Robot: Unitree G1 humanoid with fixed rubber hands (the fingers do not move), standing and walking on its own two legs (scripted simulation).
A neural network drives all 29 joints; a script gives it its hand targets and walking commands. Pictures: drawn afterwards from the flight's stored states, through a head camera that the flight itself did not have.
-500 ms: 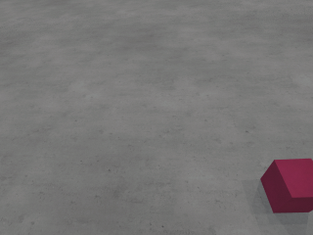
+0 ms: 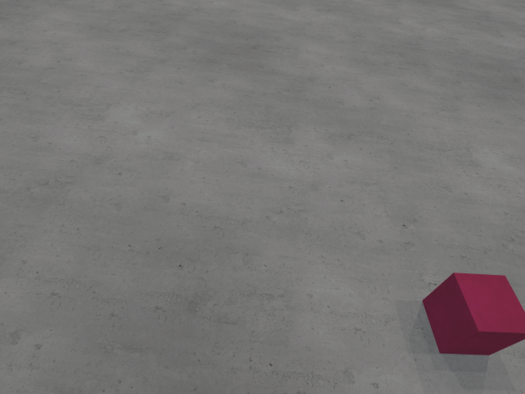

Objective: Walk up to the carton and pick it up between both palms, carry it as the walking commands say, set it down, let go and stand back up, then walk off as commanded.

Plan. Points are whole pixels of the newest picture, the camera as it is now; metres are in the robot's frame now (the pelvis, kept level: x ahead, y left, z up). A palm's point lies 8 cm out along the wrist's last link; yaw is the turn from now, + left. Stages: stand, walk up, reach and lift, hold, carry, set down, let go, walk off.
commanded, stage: walk off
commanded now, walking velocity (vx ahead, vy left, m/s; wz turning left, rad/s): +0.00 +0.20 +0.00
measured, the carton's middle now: (471, 315) +0.56 -0.82 -0.64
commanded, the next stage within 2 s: stand in 0.02 s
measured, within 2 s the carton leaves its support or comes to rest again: neither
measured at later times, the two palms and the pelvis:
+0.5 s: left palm out of the picture +0.02 +0.29 -0.13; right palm out of the picture -0.01 -0.17 -0.14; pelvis -0.02 +0.06 +0.01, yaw +1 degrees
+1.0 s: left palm out of the picture -0.06 +0.32 -0.14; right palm out of the picture -0.03 -0.11 -0.13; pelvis -0.03 +0.11 +0.01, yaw +0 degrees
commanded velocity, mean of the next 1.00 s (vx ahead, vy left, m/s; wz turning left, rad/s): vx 0.00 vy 0.00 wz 0.00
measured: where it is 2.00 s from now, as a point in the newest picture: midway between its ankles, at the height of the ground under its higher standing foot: outside the picture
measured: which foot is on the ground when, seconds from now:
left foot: down 0.00-0.18, up 0.20-0.38, down 0.40-1.00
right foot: up 0.00-0.14, down 0.16-1.00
